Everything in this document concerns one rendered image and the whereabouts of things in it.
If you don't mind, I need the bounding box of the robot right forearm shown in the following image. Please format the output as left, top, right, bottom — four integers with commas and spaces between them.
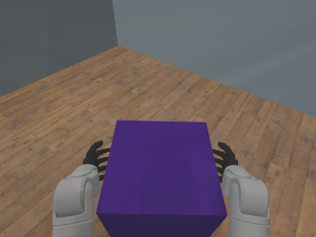
222, 165, 271, 237

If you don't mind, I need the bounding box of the right robot hand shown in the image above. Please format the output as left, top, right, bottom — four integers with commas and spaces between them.
212, 141, 238, 183

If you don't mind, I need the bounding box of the left robot hand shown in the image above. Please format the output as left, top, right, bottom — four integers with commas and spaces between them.
83, 140, 111, 182

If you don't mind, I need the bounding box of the carton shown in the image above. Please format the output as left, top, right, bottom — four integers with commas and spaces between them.
96, 120, 227, 237

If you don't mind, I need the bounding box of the robot left forearm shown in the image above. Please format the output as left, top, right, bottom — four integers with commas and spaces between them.
52, 164, 100, 237

